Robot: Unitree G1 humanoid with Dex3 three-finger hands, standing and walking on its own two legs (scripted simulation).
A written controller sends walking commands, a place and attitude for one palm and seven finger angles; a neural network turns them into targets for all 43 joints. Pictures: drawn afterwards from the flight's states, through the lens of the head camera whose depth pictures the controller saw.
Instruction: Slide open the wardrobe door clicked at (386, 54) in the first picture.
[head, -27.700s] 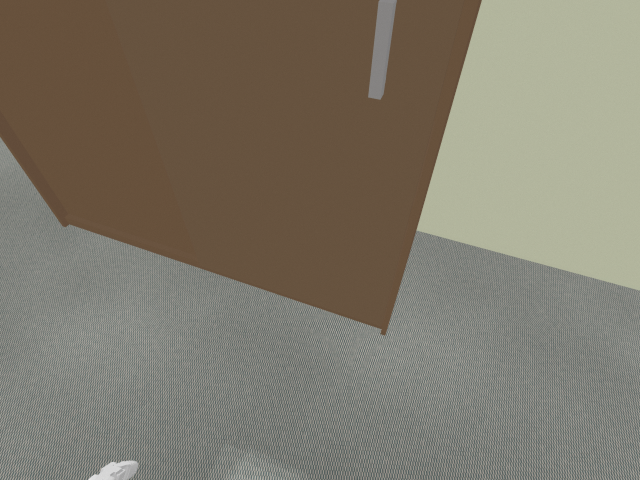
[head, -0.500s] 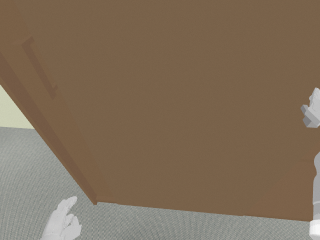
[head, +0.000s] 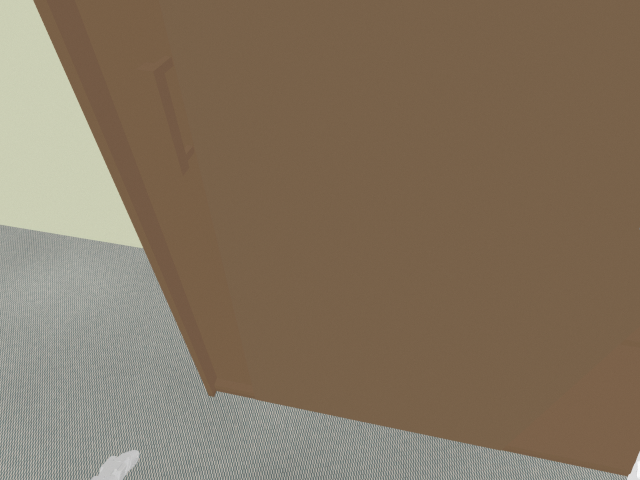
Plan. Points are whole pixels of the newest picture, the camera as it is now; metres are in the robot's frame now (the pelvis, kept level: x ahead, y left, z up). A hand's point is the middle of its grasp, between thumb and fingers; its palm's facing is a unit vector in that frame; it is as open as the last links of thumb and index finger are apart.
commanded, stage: stop walking and hold the door there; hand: right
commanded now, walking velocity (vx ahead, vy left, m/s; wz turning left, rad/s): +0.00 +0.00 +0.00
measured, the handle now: out of the picture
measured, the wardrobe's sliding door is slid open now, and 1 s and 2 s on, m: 0.56 0.56 0.56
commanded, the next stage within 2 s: loosen the grip on the handle in 1.68 s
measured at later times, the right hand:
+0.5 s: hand out of the picture +0.38 -0.35 +0.19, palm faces +0.55 +0.80 -0.24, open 5.6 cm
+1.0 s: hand out of the picture +0.38 -0.35 +0.18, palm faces +0.40 +0.91 -0.14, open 5.7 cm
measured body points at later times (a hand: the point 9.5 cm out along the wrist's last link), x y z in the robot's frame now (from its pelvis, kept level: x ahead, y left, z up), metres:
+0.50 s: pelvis +0.01 -0.01 +0.00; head +0.00 +0.00 +0.45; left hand +0.10 +0.27 -0.12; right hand +0.35 -0.39 +0.20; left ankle -0.01 +0.13 -0.74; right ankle +0.06 -0.10 -0.72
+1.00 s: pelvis -0.03 -0.07 +0.01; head +0.02 -0.10 +0.45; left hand +0.13 +0.12 -0.10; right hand +0.35 -0.39 +0.19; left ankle -0.07 +0.06 -0.71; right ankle +0.05 -0.14 -0.74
